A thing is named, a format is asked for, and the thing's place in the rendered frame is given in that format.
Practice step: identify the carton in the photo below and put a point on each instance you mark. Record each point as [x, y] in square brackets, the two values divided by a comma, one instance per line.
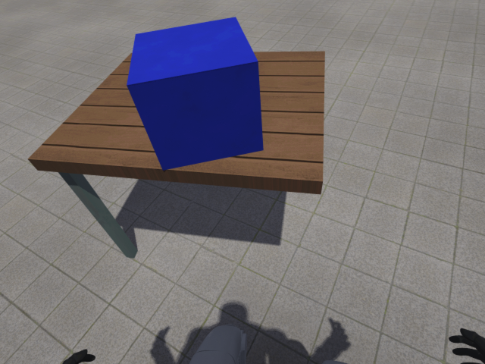
[196, 89]

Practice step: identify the robot left hand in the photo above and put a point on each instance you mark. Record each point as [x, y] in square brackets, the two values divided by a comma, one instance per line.
[79, 357]

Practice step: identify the robot right hand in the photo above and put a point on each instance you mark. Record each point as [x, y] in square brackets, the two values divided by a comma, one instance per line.
[472, 339]

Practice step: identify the table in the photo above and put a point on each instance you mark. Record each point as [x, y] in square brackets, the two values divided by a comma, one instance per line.
[105, 136]

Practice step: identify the robot left thigh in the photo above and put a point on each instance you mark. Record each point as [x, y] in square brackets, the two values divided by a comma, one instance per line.
[225, 344]

